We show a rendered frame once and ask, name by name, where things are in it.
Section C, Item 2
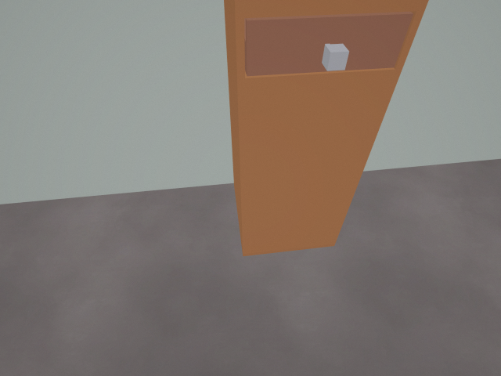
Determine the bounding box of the handle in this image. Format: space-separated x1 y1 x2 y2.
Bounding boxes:
322 44 349 71

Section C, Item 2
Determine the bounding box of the cabinet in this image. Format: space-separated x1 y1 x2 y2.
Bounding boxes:
224 0 429 256

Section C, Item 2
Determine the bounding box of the drawer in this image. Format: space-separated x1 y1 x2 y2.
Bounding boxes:
244 12 413 76

